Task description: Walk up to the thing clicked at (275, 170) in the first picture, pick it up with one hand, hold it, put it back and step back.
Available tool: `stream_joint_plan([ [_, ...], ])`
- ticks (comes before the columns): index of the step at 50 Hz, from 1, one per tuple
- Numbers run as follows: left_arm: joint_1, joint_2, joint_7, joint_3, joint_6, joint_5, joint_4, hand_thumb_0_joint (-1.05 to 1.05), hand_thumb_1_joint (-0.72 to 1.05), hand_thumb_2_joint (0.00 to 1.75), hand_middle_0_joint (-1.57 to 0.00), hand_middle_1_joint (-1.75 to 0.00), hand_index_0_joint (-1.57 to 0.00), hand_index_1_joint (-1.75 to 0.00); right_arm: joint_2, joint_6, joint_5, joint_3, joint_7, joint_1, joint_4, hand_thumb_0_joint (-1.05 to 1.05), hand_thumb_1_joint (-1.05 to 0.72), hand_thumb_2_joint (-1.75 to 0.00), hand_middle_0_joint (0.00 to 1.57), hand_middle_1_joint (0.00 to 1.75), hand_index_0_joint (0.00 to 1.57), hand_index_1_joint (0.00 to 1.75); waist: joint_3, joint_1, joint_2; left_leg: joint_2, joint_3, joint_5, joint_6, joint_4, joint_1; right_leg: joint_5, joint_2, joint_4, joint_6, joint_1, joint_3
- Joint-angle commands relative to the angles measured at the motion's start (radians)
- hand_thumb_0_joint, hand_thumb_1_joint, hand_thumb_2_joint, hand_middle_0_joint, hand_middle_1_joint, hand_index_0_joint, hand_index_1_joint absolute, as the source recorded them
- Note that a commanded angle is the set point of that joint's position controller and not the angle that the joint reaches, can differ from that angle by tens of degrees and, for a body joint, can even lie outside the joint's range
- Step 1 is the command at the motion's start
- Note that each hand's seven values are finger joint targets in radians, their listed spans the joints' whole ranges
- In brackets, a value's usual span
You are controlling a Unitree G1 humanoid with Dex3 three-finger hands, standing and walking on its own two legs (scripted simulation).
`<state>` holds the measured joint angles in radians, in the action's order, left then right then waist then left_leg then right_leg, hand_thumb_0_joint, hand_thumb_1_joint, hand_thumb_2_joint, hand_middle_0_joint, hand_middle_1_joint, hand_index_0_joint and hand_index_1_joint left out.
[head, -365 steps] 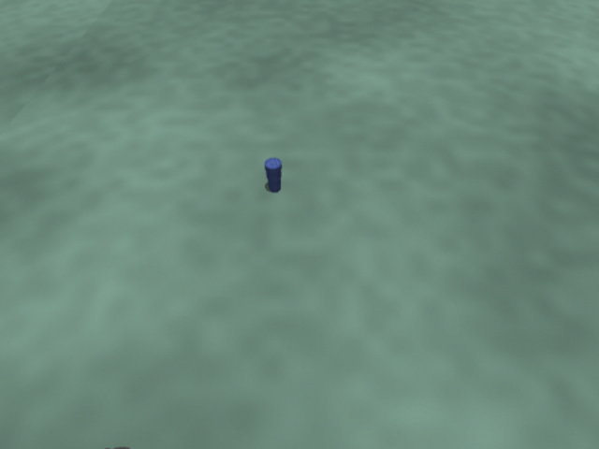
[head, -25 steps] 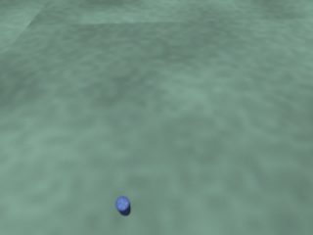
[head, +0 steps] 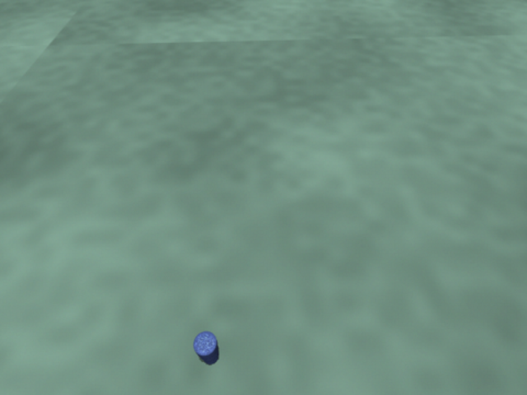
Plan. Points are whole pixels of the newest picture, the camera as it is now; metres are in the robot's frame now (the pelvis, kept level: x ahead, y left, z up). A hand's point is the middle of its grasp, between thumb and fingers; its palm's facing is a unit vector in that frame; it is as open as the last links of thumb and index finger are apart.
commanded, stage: stand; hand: left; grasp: from the side
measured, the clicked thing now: (208, 350) +0.36 +0.21 -0.70
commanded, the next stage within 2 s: go down in 0.60 s
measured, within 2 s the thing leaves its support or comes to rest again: neither
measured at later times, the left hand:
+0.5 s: hand out of the picture +0.06 +0.25 -0.16, palm faces -0.04 -0.94 -0.35, open 7.4 cm
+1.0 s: hand (123, 389) +0.16 +0.26 -0.17, palm faces +0.04 -0.94 -0.33, open 12.3 cm
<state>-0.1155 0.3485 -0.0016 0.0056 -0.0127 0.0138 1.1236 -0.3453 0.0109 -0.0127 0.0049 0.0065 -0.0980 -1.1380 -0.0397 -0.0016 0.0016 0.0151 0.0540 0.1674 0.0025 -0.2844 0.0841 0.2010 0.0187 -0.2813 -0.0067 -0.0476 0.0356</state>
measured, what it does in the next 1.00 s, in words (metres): stands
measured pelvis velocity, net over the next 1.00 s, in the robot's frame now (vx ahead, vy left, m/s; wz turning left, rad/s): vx -0.02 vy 0.00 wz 0.01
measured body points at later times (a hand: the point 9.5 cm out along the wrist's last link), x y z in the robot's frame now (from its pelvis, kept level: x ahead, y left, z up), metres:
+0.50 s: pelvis -0.01 +0.00 +0.00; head +0.00 +0.00 +0.45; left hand +0.06 +0.30 -0.13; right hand +0.07 -0.30 -0.14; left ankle -0.01 +0.12 -0.75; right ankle -0.03 -0.12 -0.75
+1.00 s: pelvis -0.02 +0.00 -0.02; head +0.05 +0.01 +0.42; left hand +0.15 +0.31 -0.14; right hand +0.07 -0.26 -0.15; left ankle -0.01 +0.12 -0.75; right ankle -0.03 -0.12 -0.75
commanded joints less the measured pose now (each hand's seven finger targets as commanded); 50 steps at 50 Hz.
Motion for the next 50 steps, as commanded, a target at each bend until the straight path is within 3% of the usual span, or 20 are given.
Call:
stream_joint_plan([
  [1, 0.028, 0.211, 0.016, -0.043, -0.020, -0.004, -0.054, 0.00, 0.90, 0.90, -0.20, -0.30, -0.20, -0.30, -0.213, 0.021, 0.005, -0.041, -0.018, 0.042, 0.056, 0.00, -0.90, -0.90, 0.20, 0.30, 0.20, 0.30, 0.068, 0.000, -0.010, 0.137, -0.104, -0.215, -0.019, 0.018, -0.041, -0.211, 0.132, 0.041, 0.024, -0.032, -0.090],
  [7, 0.027, 0.213, 0.014, -0.044, -0.017, -0.003, -0.052, 0.00, 0.90, 0.90, -0.20, -0.30, -0.20, -0.30, -0.217, 0.020, 0.004, -0.042, -0.017, 0.036, 0.053, 0.00, -0.90, -0.90, 0.20, 0.30, 0.20, 0.30, 0.061, -0.001, 0.001, 0.134, -0.111, -0.140, -0.018, 0.033, -0.017, -0.133, 0.130, 0.050, 0.026, -0.034, -0.094],
  [22, 0.013, 0.208, 0.014, -0.038, -0.019, -0.003, -0.048, 0.00, 0.90, 0.90, -0.20, -0.30, -0.20, -0.30, -0.215, 0.021, 0.004, -0.040, -0.016, 0.032, 0.052, 0.00, -0.90, -0.90, 0.20, 0.30, 0.20, 0.30, 0.052, 0.002, -0.018, 0.137, -0.116, -0.183, -0.019, 0.021, -0.026, -0.169, 0.128, 0.044, 0.025, -0.050, -0.091],
  [27, 0.014, 0.214, 0.013, -0.040, -0.018, -0.004, -0.047, 0.00, 0.90, 0.90, -0.20, -0.30, -0.20, -0.30, -0.215, 0.020, 0.003, -0.039, -0.014, 0.024, 0.048, 0.00, -0.90, -0.90, 0.20, 0.30, 0.20, 0.30, 0.047, -0.001, 0.002, 0.130, -0.114, -0.125, -0.018, 0.029, -0.012, -0.127, 0.129, 0.055, 0.025, -0.047, -0.100],
  [34, 0.018, 0.214, 0.014, -0.041, -0.019, -0.004, -0.050, 0.00, 0.90, 0.90, -0.20, -0.30, -0.20, -0.30, -0.215, 0.022, 0.003, -0.039, -0.017, 0.028, 0.052, 0.00, -0.90, -0.90, 0.20, 0.30, 0.20, 0.30, 0.069, 0.001, -0.005, 0.137, -0.115, -0.197, -0.018, 0.022, -0.035, -0.182, 0.129, 0.036, 0.027, -0.035, -0.093],
  [35, 0.015, 0.209, 0.013, -0.040, -0.019, -0.004, -0.049, 0.00, 0.82, 0.82, -0.28, -0.22, -0.28, -0.22, -0.217, 0.023, 0.004, -0.038, -0.017, 0.028, 0.051, 0.00, -0.90, -0.90, 0.20, 0.30, 0.20, 0.30, 0.068, 0.003, 0.005, 0.136, -0.113, -0.202, -0.018, 0.021, -0.035, -0.190, 0.130, 0.040, 0.026, -0.036, -0.095],
  [36, 0.365, 0.039, 0.029, -0.042, -0.110, -0.058, -0.400, 0.00, 0.74, 0.74, -0.20, -0.14, -0.20, -0.14, -0.062, 0.069, 0.076, -0.007, -0.039, -0.009, 0.335, 0.00, -0.95, -0.91, 0.20, 0.30, 0.20, 0.30, -0.022, -0.125, 0.049, -0.013, 0.002, -0.034, -0.015, -0.047, 0.110, -0.118, -0.013, -0.037, 0.020, -0.263, -0.022],
  [37, 0.459, 0.075, 0.033, -0.049, -0.096, -0.060, -0.319, 0.00, 0.66, 0.66, -0.12, -0.06, -0.12, -0.06, -0.079, 0.066, 0.080, -0.002, -0.047, -0.063, 0.276, 0.00, -0.96, -0.92, 0.20, 0.30, 0.20, 0.30, 0.009, -0.087, 0.021, -0.015, -0.006, -0.011, -0.019, -0.056, 0.105, -0.085, -0.009, -0.040, 0.021, -0.212, -0.010],
  [38, 0.300, 0.165, 0.039, -0.110, -0.054, -0.042, -0.160, 0.00, 0.58, 0.58, -0.04, -0.04, -0.04, -0.03, -0.106, 0.054, 0.078, -0.016, -0.053, -0.092, 0.270, 0.00, -0.98, -0.92, 0.20, 0.30, 0.20, 0.30, -0.002, -0.072, -0.029, -0.021, -0.007, 0.011, -0.024, -0.074, 0.138, -0.046, -0.012, -0.043, 0.024, -0.223, 0.001],
  [39, 0.222, 0.188, 0.028, -0.139, -0.038, -0.032, -0.100, 0.00, 0.50, 0.50, -0.01, -0.07, -0.02, -0.06, -0.112, 0.043, 0.077, -0.030, -0.052, -0.107, 0.292, 0.00, -0.96, -0.92, 0.20, 0.30, 0.20, 0.30, 0.005, -0.039, -0.042, -0.015, -0.004, -0.006, -0.022, -0.110, 0.173, -0.044, -0.017, -0.075, 0.024, -0.239, 0.005],
  [41, 0.328, 0.260, 0.013, -0.178, -0.045, 0.000, -0.139, 0.00, 0.34, 0.34, -0.01, -0.07, -0.02, -0.06, -0.111, 0.048, 0.064, -0.053, -0.063, -0.133, 0.333, 0.00, -0.96, -0.92, 0.20, 0.30, 0.20, 0.30, 0.147, -0.036, -0.051, -0.017, -0.010, -0.051, -0.026, -0.180, 0.176, -0.095, -0.011, -0.140, 0.020, -0.236, -0.005],
  [42, 0.262, 0.270, -0.002, -0.205, -0.038, 0.022, -0.109, 0.00, 0.26, 0.26, 0.00, -0.08, -0.02, -0.07, -0.109, 0.053, 0.055, -0.066, -0.060, -0.138, 0.360, 0.00, -0.94, -0.91, 0.20, 0.30, 0.20, 0.30, 0.200, -0.024, -0.031, -0.022, -0.014, -0.085, -0.024, -0.216, 0.196, -0.128, -0.009, -0.181, 0.022, -0.230, -0.004],
  [43, 0.177, 0.233, -0.015, -0.201, -0.025, 0.047, -0.045, 0.00, 0.24, 0.22, -0.01, -0.08, -0.02, -0.06, -0.103, 0.052, 0.045, -0.074, -0.054, -0.176, 0.362, 0.00, -0.96, -0.92, 0.20, 0.30, 0.20, 0.30, 0.221, -0.024, -0.042, -0.025, -0.019, -0.102, -0.023, -0.257, 0.236, -0.149, -0.009, -0.223, 0.023, -0.257, -0.007],
  [44, 0.134, 0.250, -0.025, -0.231, -0.019, 0.071, -0.064, 0.00, 0.20, 0.22, -0.01, -0.08, -0.02, -0.07, -0.102, 0.052, 0.037, -0.087, -0.047, -0.183, 0.388, 0.00, -0.94, -0.91, 0.20, 0.30, 0.20, 0.30, 0.284, 0.010, -0.021, -0.028, -0.021, -0.130, -0.020, -0.286, 0.249, -0.163, -0.008, -0.257, 0.027, -0.240, -0.006],
  [45, 0.080, 0.251, -0.026, -0.261, -0.011, 0.070, -0.093, 0.00, 0.14, 0.19, -0.02, -0.08, -0.03, -0.07, -0.099, 0.051, 0.038, -0.093, -0.045, -0.189, 0.411, 0.00, -0.92, -0.90, 0.20, 0.30, 0.20, 0.30, 0.330, 0.034, 0.017, -0.034, -0.019, -0.161, -0.013, -0.299, 0.242, -0.183, -0.011, -0.275, 0.031, -0.227, -0.009],
  [46, 0.060, 0.240, -0.025, -0.263, -0.001, 0.071, -0.136, 0.00, 0.06, 0.16, -0.04, -0.09, -0.05, -0.07, -0.095, 0.051, 0.039, -0.096, -0.044, -0.183, 0.435, 0.00, -0.91, -0.90, 0.20, 0.30, 0.20, 0.30, 0.350, 0.042, 0.039, -0.032, -0.023, -0.181, -0.009, -0.301, 0.228, -0.187, -0.015, -0.290, 0.034, -0.236, -0.007],
  [50, 0.113, 0.210, -0.021, -0.246, 0.060, 0.063, -0.220, 0.00, -0.12, 0.14, -0.04, -0.09, -0.05, -0.08, -0.079, 0.052, 0.047, -0.087, -0.041, -0.132, 0.514, 0.00, -0.88, -0.89, 0.20, 0.30, 0.20, 0.30, 0.258, 0.012, 0.037, -0.021, -0.035, -0.101, -0.004, -0.336, 0.319, -0.089, -0.020, -0.313, 0.035, -0.351, 0.003],
])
